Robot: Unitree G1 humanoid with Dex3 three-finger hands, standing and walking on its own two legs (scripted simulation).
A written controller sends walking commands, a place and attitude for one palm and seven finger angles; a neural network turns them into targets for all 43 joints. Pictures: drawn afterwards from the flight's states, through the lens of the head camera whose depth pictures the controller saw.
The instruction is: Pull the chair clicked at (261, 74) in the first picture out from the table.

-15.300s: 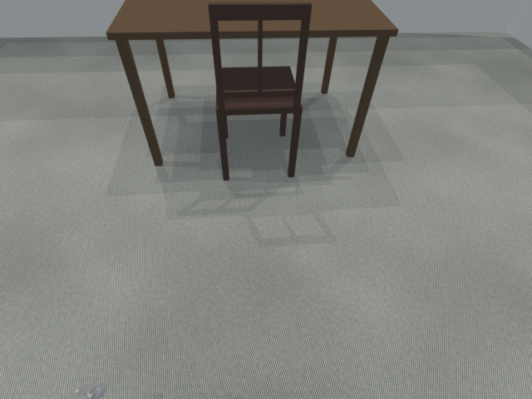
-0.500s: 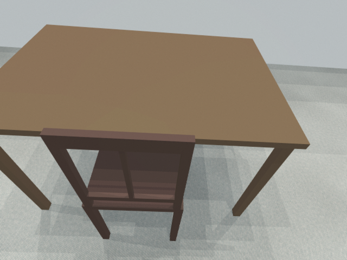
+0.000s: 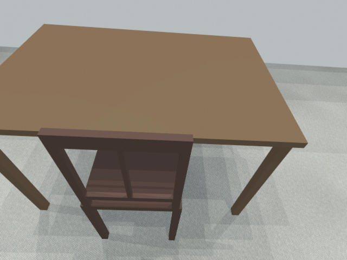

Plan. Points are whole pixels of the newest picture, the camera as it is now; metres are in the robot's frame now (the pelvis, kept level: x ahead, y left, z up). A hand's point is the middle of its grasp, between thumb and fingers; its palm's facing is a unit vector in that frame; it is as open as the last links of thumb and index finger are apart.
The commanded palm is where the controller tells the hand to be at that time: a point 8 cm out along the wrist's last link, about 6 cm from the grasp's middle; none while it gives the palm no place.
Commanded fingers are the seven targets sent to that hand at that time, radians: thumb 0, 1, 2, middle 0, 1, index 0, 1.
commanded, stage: look again from close up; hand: left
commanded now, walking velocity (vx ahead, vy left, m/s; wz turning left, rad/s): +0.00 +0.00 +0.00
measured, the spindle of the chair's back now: (125, 175) +0.37 +0.17 -0.11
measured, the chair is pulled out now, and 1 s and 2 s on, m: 0.00 0.00 0.00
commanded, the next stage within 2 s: shuffle to correct the standing spot in 0.36 s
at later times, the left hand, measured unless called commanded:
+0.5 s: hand out of the picture -0.02 +0.15 -0.18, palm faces +0.01 -0.99 -0.13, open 7.4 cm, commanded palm none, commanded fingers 0.00 0.90 0.90 -0.20 -0.30 -0.20 -0.30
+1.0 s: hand out of the picture -0.02 +0.13 -0.19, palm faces +0.01 -0.98 -0.22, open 7.4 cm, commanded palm none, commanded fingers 0.00 0.90 0.90 -0.20 -0.30 -0.20 -0.30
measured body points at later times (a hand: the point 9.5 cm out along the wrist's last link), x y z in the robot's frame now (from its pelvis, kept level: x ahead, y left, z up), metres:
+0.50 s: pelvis +0.00 +0.00 +0.00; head +0.01 +0.02 +0.45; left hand -0.02 +0.20 -0.17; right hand -0.03 -0.19 -0.16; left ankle -0.04 +0.09 -0.74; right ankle +0.01 -0.14 -0.74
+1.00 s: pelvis -0.04 -0.05 -0.01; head -0.01 -0.05 +0.44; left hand -0.02 +0.18 -0.17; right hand -0.02 -0.28 -0.17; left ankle -0.04 +0.08 -0.73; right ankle +0.01 -0.14 -0.74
